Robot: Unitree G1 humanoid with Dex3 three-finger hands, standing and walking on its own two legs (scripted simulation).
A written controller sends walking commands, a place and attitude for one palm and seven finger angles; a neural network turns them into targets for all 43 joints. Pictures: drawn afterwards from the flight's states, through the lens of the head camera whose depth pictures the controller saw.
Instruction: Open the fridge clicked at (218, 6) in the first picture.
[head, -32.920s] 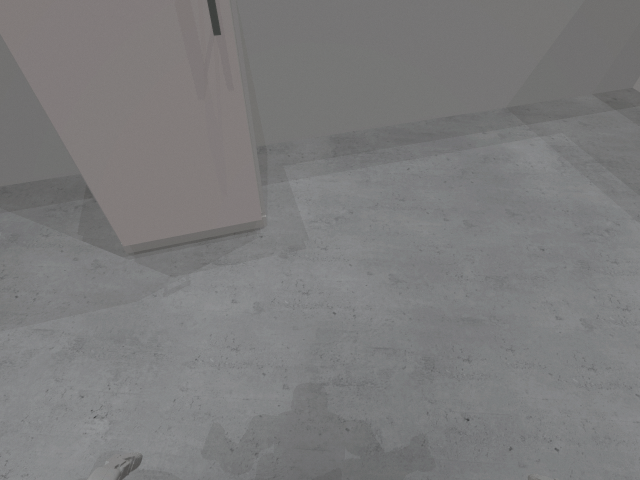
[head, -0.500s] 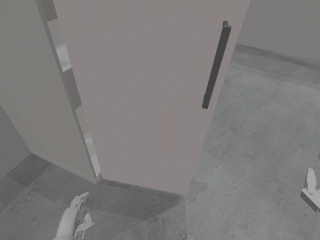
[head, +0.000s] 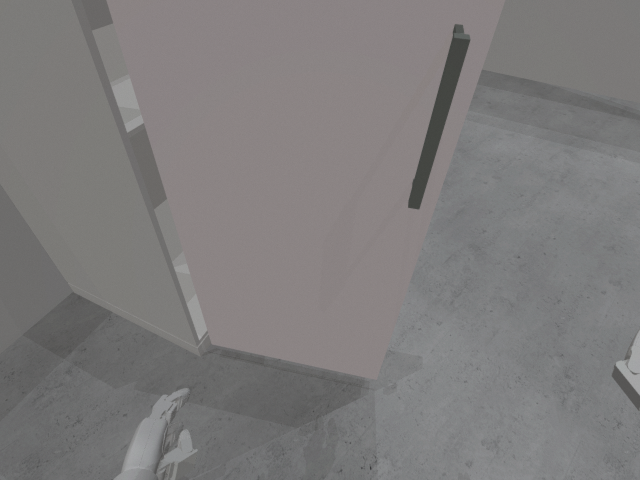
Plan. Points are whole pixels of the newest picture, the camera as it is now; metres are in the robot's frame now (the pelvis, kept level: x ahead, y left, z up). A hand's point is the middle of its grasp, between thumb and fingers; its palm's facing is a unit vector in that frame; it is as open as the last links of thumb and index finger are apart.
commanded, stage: step back with the hand held close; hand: right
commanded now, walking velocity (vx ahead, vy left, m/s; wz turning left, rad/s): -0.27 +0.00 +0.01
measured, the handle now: (433, 127) +0.54 -0.15 +0.20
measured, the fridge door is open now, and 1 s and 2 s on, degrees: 76 76 76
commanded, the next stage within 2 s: stop stepping back and stand still in 0.76 s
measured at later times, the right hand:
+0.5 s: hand out of the picture +0.10 -0.28 +0.15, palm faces +0.50 +0.77 -0.39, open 7.4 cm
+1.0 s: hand out of the picture -0.15 -0.30 +0.17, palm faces +0.62 +0.68 -0.38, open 7.4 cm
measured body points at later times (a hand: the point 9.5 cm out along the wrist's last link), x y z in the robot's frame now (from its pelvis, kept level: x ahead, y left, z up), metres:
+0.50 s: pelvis -0.09 -0.02 -0.02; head -0.11 -0.01 +0.43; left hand +0.08 +0.21 -0.10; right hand +0.06 -0.32 +0.17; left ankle -0.02 +0.12 -0.74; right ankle +0.03 -0.13 -0.74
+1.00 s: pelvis -0.27 -0.01 -0.01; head -0.31 +0.00 +0.43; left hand -0.09 +0.19 -0.10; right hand -0.19 -0.33 +0.19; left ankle -0.24 +0.08 -0.74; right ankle -0.20 -0.13 -0.68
